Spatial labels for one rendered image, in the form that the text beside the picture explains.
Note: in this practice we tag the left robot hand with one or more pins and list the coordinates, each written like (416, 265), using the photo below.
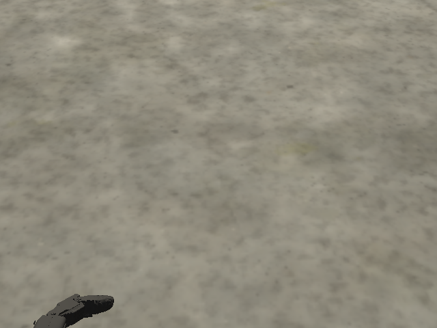
(73, 309)

